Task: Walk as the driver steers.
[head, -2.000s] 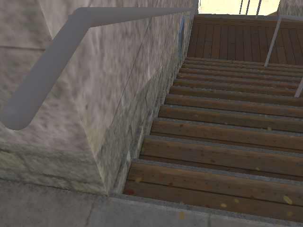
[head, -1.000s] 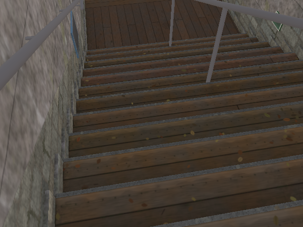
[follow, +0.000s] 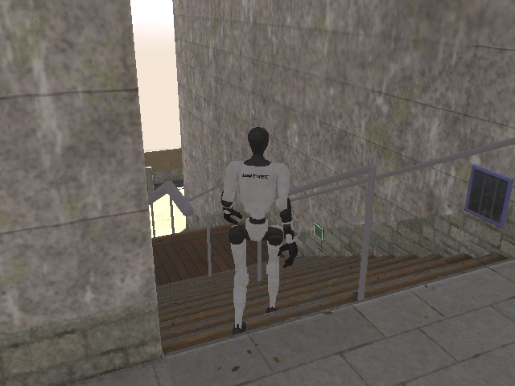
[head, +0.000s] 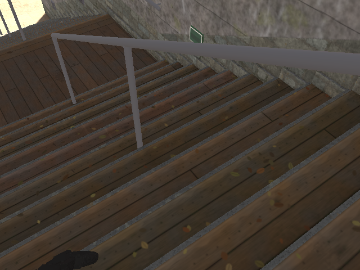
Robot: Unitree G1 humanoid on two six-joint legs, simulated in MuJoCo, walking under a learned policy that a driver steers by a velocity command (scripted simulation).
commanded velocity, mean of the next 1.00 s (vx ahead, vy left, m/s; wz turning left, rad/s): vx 0.50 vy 0.00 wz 0.52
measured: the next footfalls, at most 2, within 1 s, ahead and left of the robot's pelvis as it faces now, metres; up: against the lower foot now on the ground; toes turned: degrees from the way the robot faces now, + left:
left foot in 0.56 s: +0.38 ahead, +0.18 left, -0.16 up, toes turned +20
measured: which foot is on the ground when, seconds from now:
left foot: down 0.00-0.02, up 0.04-0.54, down 0.56-1.00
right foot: down 0.00-0.58, up 0.60-1.00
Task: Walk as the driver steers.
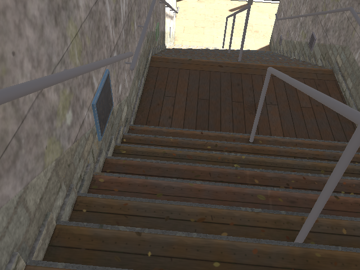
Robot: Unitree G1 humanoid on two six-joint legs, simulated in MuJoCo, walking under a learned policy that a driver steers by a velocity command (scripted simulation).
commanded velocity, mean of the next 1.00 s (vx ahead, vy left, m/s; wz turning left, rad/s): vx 0.23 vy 0.00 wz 0.25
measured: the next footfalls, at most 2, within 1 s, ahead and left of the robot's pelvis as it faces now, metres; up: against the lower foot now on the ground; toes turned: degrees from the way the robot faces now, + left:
right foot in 0.16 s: +0.24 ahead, -0.17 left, -0.16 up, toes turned +7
left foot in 0.64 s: +0.28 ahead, +0.03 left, -0.16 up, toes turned +10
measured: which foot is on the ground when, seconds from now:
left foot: down 0.00-0.18, up 0.20-0.62, down 0.64-1.00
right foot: up 0.00-0.14, down 0.16-1.00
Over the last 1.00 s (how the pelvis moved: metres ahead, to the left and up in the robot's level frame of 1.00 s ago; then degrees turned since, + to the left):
0.47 0.12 -0.23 33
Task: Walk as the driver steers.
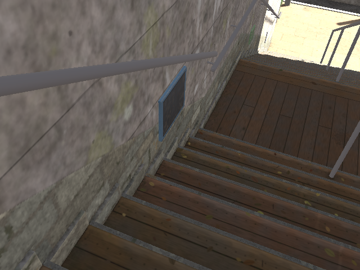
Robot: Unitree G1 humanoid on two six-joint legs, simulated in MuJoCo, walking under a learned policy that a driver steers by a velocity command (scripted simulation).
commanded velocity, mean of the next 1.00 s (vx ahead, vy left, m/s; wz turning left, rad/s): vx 0.46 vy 0.00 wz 0.01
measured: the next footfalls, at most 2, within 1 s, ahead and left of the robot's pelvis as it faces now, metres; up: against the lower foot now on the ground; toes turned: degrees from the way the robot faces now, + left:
right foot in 0.50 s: +0.29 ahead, -0.07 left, -0.16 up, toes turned -2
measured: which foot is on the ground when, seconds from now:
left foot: down 0.00-0.50, up 0.52-1.00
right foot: down 0.00-0.06, up 0.08-0.48, down 0.50-1.00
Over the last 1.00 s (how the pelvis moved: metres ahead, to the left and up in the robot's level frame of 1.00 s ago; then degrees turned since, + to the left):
0.27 -0.06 -0.14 11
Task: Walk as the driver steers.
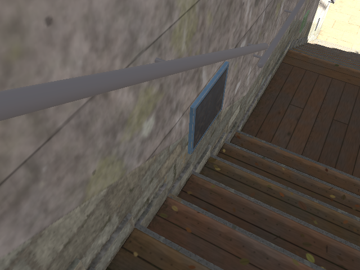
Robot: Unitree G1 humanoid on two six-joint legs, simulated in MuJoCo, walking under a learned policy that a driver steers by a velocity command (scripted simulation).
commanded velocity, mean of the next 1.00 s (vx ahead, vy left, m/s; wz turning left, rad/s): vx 0.41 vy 0.00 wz -0.45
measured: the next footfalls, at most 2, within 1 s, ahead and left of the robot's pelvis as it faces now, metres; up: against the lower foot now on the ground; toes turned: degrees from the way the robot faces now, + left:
left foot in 0.08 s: +0.22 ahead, +0.14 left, -0.16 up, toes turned +4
right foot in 0.66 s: +0.45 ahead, -0.15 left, -0.31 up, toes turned -18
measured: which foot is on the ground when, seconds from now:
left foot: up 0.00-0.06, down 0.08-0.66, up 0.68-1.00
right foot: down 0.00-0.08, up 0.10-0.64, down 0.66-1.00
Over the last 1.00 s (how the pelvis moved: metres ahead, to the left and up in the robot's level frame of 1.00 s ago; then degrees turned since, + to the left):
0.44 0.03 -0.22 0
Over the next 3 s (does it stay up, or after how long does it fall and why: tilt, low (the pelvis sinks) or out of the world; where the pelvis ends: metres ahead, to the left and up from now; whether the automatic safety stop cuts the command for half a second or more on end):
stays up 0.46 -0.10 -0.23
